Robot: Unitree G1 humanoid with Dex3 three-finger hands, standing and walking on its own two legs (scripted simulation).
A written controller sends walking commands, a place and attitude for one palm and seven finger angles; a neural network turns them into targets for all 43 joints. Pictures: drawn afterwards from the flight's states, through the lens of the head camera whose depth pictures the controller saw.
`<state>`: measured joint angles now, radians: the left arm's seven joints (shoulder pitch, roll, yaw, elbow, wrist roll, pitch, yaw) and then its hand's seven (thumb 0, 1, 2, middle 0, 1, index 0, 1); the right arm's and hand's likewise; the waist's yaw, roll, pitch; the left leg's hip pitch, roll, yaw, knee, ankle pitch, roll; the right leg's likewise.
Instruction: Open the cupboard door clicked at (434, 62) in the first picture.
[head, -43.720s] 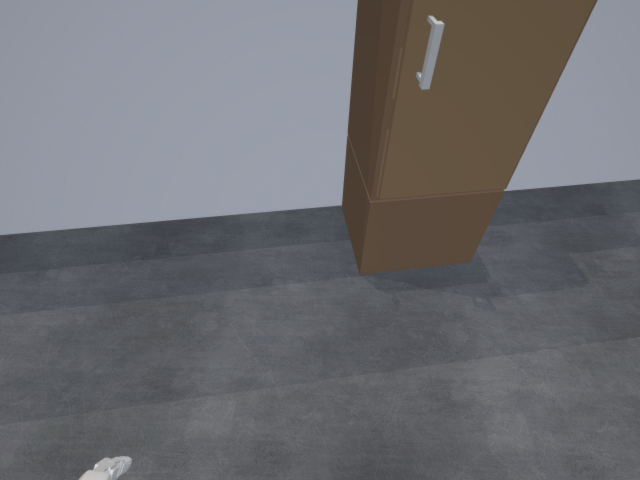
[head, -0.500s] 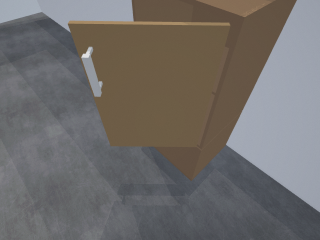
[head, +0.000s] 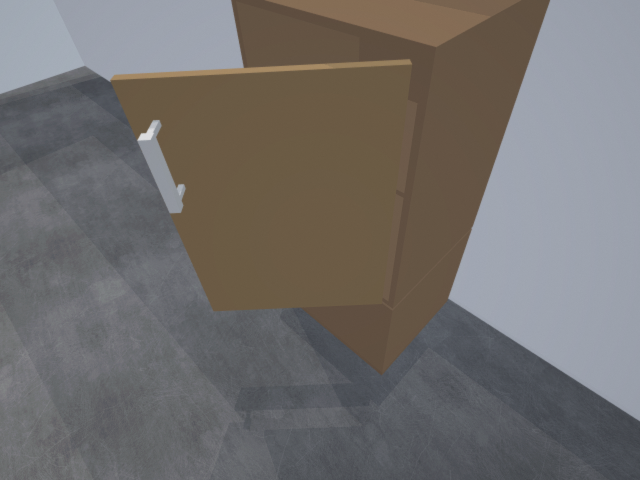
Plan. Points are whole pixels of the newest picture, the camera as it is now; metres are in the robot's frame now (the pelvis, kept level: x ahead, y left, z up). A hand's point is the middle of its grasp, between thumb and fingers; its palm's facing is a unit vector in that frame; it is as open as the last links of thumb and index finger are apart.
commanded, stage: come to a stop and stand still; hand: left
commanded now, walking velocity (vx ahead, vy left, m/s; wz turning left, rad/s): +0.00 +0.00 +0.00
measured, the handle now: (165, 168) +0.54 +0.27 +0.12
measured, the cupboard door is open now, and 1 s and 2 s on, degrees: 46 46 46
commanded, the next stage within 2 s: look again from close up in 0.52 s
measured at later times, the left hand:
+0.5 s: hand out of the picture +0.00 +0.14 -0.17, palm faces +0.01 -0.98 -0.20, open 7.4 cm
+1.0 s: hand out of the picture +0.03 +0.16 -0.17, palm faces +0.00 -0.98 -0.21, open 7.4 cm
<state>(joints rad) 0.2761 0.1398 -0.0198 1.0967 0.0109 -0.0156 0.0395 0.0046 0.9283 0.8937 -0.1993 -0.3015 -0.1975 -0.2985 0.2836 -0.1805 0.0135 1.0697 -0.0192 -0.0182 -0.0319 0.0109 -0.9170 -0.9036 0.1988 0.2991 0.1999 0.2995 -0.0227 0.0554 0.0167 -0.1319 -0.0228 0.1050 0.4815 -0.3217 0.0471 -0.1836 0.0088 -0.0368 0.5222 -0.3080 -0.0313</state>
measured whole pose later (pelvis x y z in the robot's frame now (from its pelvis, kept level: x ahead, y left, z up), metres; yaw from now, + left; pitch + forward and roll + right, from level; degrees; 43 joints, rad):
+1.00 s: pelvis +0.01 -0.02 +0.01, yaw +0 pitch -1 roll +0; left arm 0.25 0.17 -0.01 1.11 0.01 -0.02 0.03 0.00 0.91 0.89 -0.20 -0.30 -0.20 -0.30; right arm 0.24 -0.17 0.02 1.15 -0.01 -0.03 -0.03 0.01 -0.91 -0.90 0.20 0.30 0.20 0.30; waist 0.00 0.00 0.04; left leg -0.10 0.00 0.09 0.39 -0.28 0.02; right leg -0.15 0.04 -0.05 0.42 -0.26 -0.06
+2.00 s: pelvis -0.04 +0.02 +0.00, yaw +0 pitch -2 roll +0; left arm 0.30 0.16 -0.02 1.07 0.02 0.00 0.03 0.00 0.91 0.89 -0.20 -0.30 -0.20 -0.30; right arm 0.30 -0.18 0.01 1.06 -0.02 -0.01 -0.01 0.01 -0.92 -0.90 0.20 0.30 0.20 0.30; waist -0.01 0.01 0.01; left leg -0.17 -0.05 0.11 0.43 -0.24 0.08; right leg -0.22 -0.02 -0.03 0.48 -0.22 0.00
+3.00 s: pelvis -0.02 +0.03 +0.00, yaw +1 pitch -1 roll +0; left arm 0.48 0.17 0.01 0.62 -0.06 0.11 0.10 0.05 0.96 0.89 -0.20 -0.31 -0.20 -0.30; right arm 0.37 -0.15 0.04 1.01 0.01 -0.12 -0.05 0.03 -0.93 -0.90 0.20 0.30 0.20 0.30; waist 0.00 -0.03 0.02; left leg -0.16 -0.07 0.11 0.42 -0.25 0.08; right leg -0.23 -0.03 -0.03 0.51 -0.27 -0.01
